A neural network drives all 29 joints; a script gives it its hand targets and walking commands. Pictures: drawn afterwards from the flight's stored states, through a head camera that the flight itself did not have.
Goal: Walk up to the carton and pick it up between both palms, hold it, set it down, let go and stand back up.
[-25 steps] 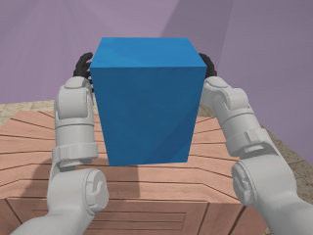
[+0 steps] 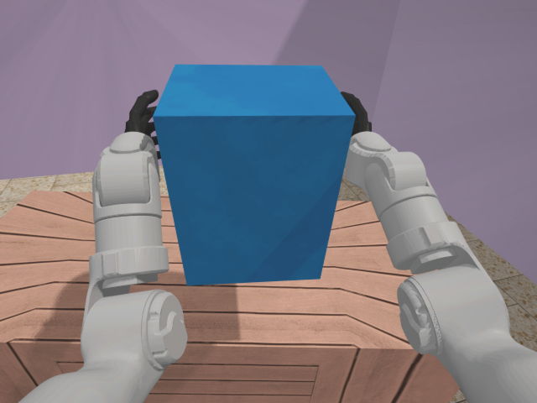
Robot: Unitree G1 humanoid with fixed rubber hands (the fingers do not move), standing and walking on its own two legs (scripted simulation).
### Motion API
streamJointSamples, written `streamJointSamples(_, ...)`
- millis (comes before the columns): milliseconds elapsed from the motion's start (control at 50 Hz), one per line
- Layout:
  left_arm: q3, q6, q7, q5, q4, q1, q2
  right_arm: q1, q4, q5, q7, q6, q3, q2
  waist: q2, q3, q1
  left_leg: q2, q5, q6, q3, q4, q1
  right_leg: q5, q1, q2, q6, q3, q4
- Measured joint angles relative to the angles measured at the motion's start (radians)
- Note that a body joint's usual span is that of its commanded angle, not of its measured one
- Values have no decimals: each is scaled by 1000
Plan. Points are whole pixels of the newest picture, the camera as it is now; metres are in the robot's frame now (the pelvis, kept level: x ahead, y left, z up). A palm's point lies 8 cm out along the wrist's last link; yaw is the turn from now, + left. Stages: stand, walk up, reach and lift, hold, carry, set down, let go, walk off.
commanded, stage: hold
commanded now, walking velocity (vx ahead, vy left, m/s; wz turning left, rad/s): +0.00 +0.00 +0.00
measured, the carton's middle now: (252, 178) +0.37 +0.01 +0.24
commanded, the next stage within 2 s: set down in 0.74 s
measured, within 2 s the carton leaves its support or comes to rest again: neither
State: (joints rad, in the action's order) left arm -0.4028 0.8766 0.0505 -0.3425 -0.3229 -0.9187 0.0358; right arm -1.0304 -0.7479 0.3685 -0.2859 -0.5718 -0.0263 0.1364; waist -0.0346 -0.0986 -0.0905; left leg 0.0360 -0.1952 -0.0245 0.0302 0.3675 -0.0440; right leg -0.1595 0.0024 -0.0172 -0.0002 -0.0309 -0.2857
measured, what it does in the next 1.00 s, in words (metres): stands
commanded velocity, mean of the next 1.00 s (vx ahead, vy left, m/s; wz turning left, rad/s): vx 0.00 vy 0.00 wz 0.00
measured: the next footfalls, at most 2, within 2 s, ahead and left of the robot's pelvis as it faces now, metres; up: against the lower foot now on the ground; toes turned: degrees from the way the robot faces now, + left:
none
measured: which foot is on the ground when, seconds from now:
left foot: down 0.00-1.00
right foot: down 0.00-1.00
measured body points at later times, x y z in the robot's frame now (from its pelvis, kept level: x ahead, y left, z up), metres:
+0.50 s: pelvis +0.00 +0.00 +0.00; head -0.09 +0.03 +0.44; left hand +0.38 +0.16 +0.29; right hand +0.38 -0.14 +0.29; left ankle +0.01 +0.13 -0.75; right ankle +0.01 -0.12 -0.75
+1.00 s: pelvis +0.00 +0.00 +0.00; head -0.08 +0.03 +0.44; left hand +0.40 +0.15 +0.32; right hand +0.39 -0.15 +0.31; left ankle +0.01 +0.13 -0.75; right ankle +0.01 -0.12 -0.75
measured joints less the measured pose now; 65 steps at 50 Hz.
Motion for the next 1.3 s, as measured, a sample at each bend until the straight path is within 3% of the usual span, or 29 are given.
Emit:
streamJointSamples(740,-1,0,3,-1,2,0,1,1,5,2,-3,-8,-2,0,1,-1,-2,1,-2,0,-1,1,1,-1,1,-1,0,2,0)
streamJointSamples(840,-15,-17,5,16,-26,-33,19,-20,3,-24,-6,-2,24,-13,-9,17,-43,-10,5,4,20,1,-3,-5,4,8,-1,-19,-4)
streamJointSamples(1100,-109,-218,45,-112,-107,-94,-22,-44,-129,-225,90,243,163,-76,-11,53,-14,-14,25,5,5,-59,61,0,47,14,-2,-6,20)
streamJointSamples(1200,-75,-244,56,-109,-65,-28,-28,57,-97,-261,90,324,154,-112,-28,97,-5,-15,19,2,20,-55,86,-9,81,14,0,-22,23)
streamJointSamples(1300,-21,-263,38,-78,2,46,-44,155,-40,-251,86,389,129,-121,-41,140,2,-14,6,-1,33,-31,87,-14,98,13,1,-34,23)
